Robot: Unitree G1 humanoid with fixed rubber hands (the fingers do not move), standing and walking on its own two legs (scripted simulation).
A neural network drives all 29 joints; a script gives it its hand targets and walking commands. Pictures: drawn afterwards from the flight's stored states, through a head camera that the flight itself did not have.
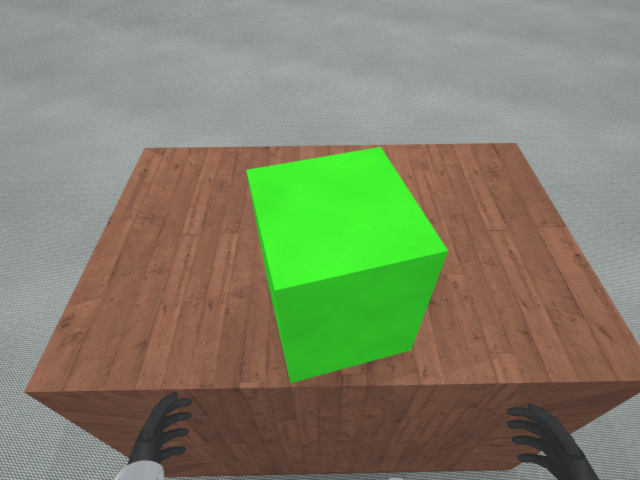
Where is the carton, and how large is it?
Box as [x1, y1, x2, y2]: [246, 147, 447, 382]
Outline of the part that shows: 380,147 246,170 266,276 290,382 406,351 411,348 447,250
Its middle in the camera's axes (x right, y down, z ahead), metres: +0.02 +0.04 +0.58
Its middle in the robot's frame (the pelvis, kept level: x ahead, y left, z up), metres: +0.42 +0.02 +0.01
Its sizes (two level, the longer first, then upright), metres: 0.210 0.200 0.250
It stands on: a pedestal, 0.64 m high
